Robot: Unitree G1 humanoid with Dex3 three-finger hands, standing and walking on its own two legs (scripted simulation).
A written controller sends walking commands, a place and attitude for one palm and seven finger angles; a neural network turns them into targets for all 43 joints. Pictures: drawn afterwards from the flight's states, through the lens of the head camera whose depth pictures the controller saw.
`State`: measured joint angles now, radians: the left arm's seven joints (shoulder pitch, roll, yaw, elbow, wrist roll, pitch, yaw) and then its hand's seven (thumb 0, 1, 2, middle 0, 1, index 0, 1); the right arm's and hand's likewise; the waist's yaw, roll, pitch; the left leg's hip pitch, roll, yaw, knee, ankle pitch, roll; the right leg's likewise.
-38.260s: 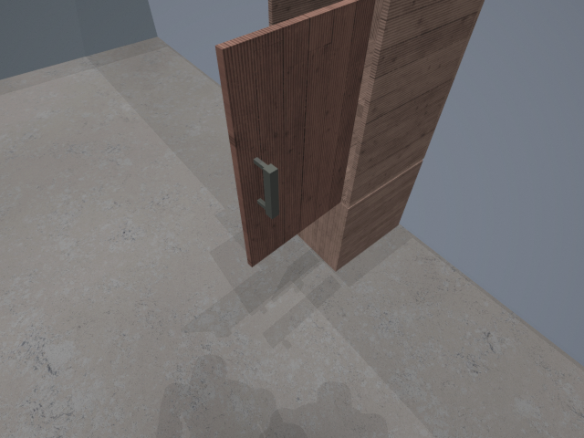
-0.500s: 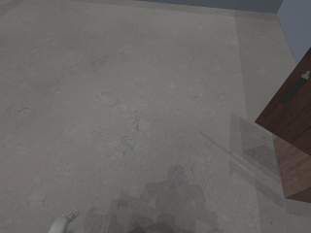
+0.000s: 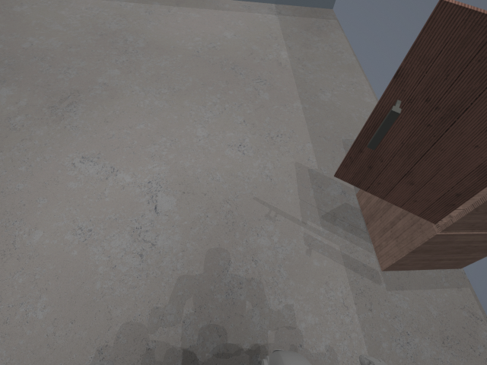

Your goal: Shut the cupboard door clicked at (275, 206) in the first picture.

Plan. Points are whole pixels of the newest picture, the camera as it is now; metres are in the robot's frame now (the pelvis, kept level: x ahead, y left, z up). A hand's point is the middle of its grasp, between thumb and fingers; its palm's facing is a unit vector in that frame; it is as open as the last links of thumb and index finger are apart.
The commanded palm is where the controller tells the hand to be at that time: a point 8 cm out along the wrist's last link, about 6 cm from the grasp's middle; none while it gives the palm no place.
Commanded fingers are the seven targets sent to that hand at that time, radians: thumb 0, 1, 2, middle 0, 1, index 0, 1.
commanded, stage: turn to face it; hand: left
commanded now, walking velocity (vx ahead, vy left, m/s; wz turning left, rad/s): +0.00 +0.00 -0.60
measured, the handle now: (384, 125) +0.72 -0.33 -0.05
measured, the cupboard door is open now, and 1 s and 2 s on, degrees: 58 58 58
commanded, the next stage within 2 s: take the last steps up to it in 0.60 s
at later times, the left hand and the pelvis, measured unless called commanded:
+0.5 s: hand (184, 338) +0.17 +0.11 -0.15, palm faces -0.27 -0.93 -0.26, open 7.4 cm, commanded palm none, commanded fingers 0.00 0.90 0.90 -0.20 -0.30 -0.20 -0.30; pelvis +0.01 -0.05 +0.00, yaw -15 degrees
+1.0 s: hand (184, 330) +0.19 +0.12 -0.17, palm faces -0.39 -0.91 -0.16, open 7.4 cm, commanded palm none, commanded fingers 0.00 0.90 0.90 -0.20 -0.30 -0.20 -0.30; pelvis +0.06 -0.05 +0.01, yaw -25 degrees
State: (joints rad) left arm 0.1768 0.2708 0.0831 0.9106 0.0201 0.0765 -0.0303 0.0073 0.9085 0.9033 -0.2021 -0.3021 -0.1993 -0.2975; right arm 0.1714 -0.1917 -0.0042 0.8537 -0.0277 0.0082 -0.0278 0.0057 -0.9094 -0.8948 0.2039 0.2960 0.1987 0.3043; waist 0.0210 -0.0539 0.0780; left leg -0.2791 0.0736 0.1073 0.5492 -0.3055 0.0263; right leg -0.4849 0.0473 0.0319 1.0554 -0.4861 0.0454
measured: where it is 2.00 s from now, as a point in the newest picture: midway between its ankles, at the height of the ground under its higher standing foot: outside the picture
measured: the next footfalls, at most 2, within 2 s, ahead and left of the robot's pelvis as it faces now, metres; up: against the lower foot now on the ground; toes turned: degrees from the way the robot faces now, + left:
right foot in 0.34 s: +0.02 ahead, -0.15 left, +0.00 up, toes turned -16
left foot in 0.74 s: +0.11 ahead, +0.07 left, +0.00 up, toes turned -15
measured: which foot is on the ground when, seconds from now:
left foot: down 0.00-0.32, up 0.34-0.72, down 0.74-1.00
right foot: up 0.00-0.32, down 0.34-0.74, up 0.76-1.00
